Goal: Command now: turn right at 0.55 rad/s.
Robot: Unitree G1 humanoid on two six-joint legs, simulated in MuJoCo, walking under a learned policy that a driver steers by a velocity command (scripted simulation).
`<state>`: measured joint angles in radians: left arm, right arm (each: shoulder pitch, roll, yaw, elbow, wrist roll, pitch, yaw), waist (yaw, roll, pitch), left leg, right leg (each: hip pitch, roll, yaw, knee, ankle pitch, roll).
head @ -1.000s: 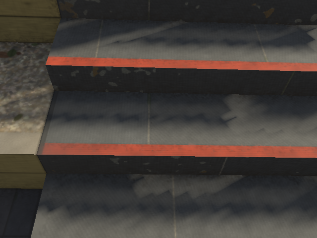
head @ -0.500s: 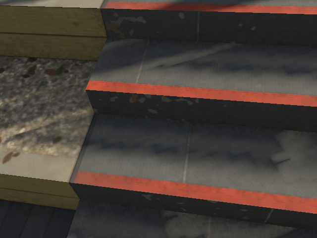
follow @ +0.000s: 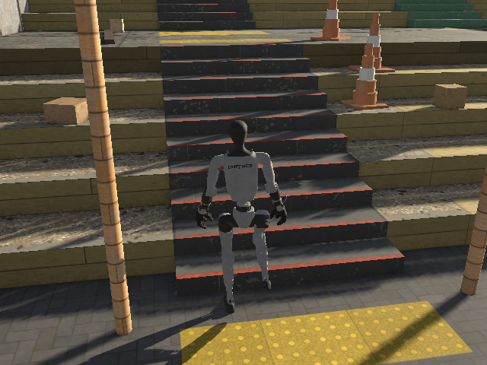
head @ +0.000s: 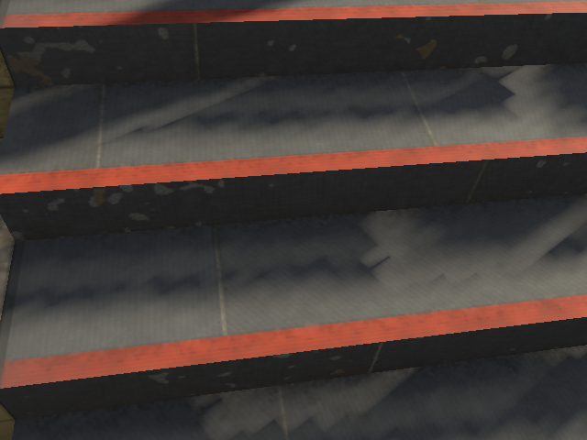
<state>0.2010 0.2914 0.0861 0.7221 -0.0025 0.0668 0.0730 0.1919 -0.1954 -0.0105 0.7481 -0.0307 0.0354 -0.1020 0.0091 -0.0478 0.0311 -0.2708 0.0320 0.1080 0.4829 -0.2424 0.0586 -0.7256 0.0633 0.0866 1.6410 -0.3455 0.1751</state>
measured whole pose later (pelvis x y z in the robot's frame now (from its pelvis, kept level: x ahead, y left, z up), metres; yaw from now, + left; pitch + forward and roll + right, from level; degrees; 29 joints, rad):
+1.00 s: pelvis +0.12 -0.11 +0.00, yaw -9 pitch +4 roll +0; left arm 0.10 0.14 0.01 0.59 0.05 0.02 0.01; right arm 0.55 -0.16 -0.02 0.99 -0.02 -0.09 -0.01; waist -0.02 -0.04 -0.01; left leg -0.01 -0.01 0.06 0.26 -0.32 0.05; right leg -1.20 -0.05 -0.04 1.97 -0.49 -0.08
